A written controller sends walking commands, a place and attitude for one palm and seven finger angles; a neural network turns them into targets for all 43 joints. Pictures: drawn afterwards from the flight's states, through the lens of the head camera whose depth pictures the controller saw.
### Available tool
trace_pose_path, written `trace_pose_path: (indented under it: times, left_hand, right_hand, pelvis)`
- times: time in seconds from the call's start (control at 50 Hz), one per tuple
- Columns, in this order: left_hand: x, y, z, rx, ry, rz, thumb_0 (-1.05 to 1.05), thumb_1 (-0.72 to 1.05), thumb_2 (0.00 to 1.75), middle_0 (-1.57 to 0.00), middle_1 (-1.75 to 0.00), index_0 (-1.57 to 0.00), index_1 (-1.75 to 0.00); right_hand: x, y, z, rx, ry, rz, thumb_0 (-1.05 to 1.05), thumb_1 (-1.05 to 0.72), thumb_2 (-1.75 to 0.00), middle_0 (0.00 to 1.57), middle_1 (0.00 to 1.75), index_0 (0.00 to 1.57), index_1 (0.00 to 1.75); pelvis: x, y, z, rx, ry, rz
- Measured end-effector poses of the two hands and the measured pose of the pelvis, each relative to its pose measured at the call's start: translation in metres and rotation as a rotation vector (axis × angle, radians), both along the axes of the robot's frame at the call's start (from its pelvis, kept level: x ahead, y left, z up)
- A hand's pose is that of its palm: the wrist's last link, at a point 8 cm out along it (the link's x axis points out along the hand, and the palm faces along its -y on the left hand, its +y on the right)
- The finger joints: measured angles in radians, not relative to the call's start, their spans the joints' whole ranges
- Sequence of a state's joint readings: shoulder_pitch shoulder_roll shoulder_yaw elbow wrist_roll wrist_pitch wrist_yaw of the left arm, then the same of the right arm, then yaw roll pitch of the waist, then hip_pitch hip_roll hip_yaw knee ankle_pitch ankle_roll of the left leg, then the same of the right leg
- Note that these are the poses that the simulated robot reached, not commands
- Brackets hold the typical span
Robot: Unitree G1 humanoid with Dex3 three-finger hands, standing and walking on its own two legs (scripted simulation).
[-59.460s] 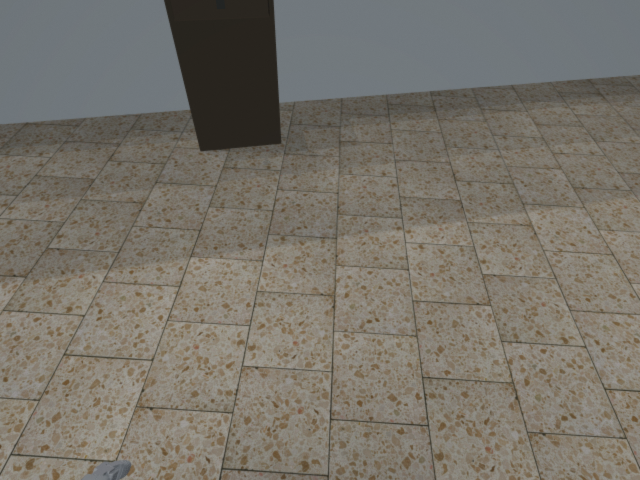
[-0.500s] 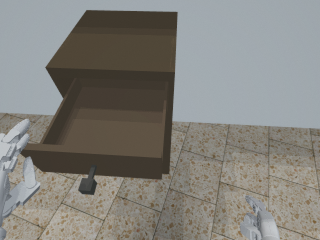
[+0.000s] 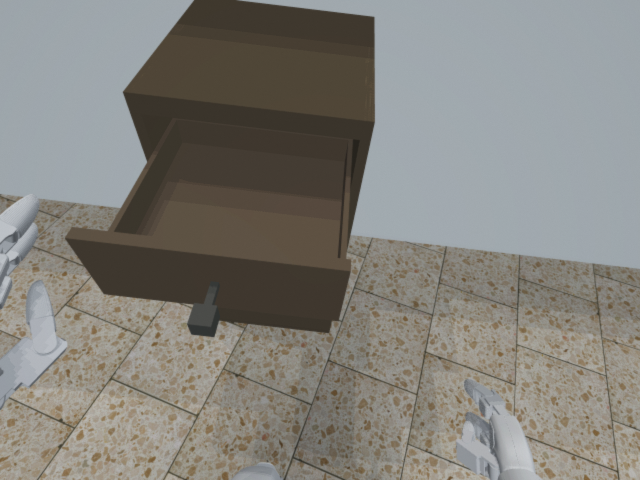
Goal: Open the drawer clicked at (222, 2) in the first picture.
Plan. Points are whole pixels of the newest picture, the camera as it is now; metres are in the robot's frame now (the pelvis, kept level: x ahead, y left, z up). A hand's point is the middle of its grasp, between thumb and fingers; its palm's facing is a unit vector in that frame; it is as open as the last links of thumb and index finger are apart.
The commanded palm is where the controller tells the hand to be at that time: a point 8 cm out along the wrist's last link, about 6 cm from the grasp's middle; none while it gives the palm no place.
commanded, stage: step back with the hand held close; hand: left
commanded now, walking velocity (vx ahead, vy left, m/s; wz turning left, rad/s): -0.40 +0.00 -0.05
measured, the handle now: (207, 308) +0.34 +0.19 -0.03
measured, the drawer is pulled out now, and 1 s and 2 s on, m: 0.29 0.29 0.29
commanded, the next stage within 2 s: stop stepping back and stand still in 0.70 s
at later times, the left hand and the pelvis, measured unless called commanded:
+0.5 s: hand (24, 400) +0.15 +0.24 +0.16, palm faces +0.35 -0.83 -0.43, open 7.4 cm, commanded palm +0.06 +0.29 +0.19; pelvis -0.05 +0.00 +0.00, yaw +3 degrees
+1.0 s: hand out of the picture +0.04 +0.17 +0.16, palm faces +0.24 -0.81 -0.54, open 7.4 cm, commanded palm -0.02 +0.22 +0.19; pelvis -0.15 -0.06 +0.02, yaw -1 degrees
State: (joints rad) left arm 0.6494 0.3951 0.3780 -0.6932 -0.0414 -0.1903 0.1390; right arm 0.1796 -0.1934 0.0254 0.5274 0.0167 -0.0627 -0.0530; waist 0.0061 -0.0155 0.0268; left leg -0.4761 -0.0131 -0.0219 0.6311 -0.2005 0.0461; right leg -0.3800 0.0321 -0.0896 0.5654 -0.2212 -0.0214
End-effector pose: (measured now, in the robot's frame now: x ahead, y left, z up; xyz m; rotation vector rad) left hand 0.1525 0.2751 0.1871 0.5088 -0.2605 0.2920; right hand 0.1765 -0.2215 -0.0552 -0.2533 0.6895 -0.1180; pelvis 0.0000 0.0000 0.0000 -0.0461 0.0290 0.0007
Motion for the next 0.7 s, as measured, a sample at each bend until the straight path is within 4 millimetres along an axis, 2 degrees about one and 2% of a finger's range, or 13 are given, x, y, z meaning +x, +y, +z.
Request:
trace_pose_path:
  times: [0.16,0.26,0.34,0.42,0.48,0.56,0.62,0.7]
  left_hand:
    - [-0.008,0.001,0.01,0.062,-0.064,-0.001,0.01,0.89,0.9,-0.21,-0.3,-0.21,-0.3]
    - [-0.014,-0.01,0.006,0.081,-0.052,-0.024,0.01,0.89,0.9,-0.21,-0.3,-0.21,-0.3]
    - [-0.021,-0.016,0.003,0.019,-0.056,-0.036,0.01,0.89,0.9,-0.21,-0.3,-0.21,-0.3]
    - [-0.03,-0.008,-0.001,-0.023,-0.041,-0.013,0.01,0.89,0.9,-0.21,-0.3,-0.21,-0.3]
    - [-0.039,0.005,-0.007,-0.012,-0.025,0.001,0.01,0.89,0.9,-0.21,-0.3,-0.21,-0.3]
    - [-0.049,0.011,-0.003,0.017,-0.008,0.013,0.01,0.89,0.9,-0.21,-0.3,-0.21,-0.3]
    - [-0.058,0.004,0.008,0.008,-0.009,0.007,0.02,0.89,0.9,-0.21,-0.3,-0.21,-0.3]
    - [-0.068,-0.02,0.018,0.006,-0.028,-0.034,0.02,0.89,0.9,-0.21,-0.3,-0.21,-0.3]
  right_hand:
    - [-0.029,-0.005,-0.012,0.001,0.024,-0.019,0.02,-0.9,-0.9,0.2,0.3,0.21,0.3]
    - [-0.04,-0.012,-0.02,0.026,0.016,-0.028,0.02,-0.9,-0.9,0.2,0.3,0.21,0.3]
    - [-0.053,-0.02,-0.02,0.015,0.072,-0.042,0.02,-0.91,-0.9,0.2,0.3,0.21,0.3]
    - [-0.064,-0.021,-0.009,-0.029,0.126,-0.055,0.02,-0.91,-0.9,0.2,0.3,0.21,0.3]
    - [-0.065,-0.019,-0.008,-0.067,0.11,-0.048,0.02,-0.91,-0.9,0.2,0.3,0.2,0.3]
    - [-0.069,-0.006,-0.007,-0.038,0.091,-0.026,0.02,-0.91,-0.9,0.2,0.3,0.2,0.3]
    - [-0.074,0.005,-0.004,0.013,0.065,-0.013,0.02,-0.91,-0.9,0.2,0.3,0.2,0.3]
    - [-0.082,0.01,-0.005,0.077,0.042,0.01,0.01,-0.91,-0.9,0.2,0.3,0.21,0.3]
  pelvis:
    - [-0.016,-0.001,-0.004,0.004,-0.011,-0.003]
    - [-0.027,-0.007,-0.01,0.017,-0.023,-0.01]
    - [-0.033,-0.009,-0.005,0.038,-0.011,0.013]
    - [-0.037,-0.006,0.003,0.061,0.018,0.026]
    - [-0.046,0.001,-0.002,0.04,0.037,0.048]
    - [-0.06,0.001,0.003,0.042,0.033,0.031]
    - [-0.067,-0.002,0.009,0.021,0.04,0.01]
    - [-0.08,-0.012,0.011,0.02,0.044,-0.023]
